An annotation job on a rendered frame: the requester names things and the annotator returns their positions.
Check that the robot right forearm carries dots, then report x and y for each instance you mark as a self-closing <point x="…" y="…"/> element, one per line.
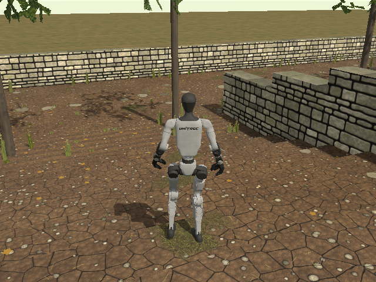
<point x="217" y="155"/>

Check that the right robot upper arm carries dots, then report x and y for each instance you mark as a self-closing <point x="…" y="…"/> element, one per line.
<point x="210" y="134"/>

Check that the robot right hand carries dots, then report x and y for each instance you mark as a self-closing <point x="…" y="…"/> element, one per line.
<point x="218" y="166"/>

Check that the robot thigh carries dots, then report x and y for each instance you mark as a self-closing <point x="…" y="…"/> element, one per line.
<point x="173" y="175"/>
<point x="198" y="183"/>

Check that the right robot thigh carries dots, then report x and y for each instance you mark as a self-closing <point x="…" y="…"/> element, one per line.
<point x="198" y="183"/>

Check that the left robot thigh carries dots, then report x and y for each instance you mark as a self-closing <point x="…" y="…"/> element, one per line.
<point x="173" y="175"/>

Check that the robot left forearm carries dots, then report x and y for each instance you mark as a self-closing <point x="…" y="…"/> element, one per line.
<point x="158" y="153"/>

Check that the robot left hand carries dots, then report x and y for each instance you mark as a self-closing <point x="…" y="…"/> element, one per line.
<point x="156" y="165"/>

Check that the left robot upper arm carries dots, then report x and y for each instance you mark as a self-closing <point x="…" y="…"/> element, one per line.
<point x="166" y="133"/>

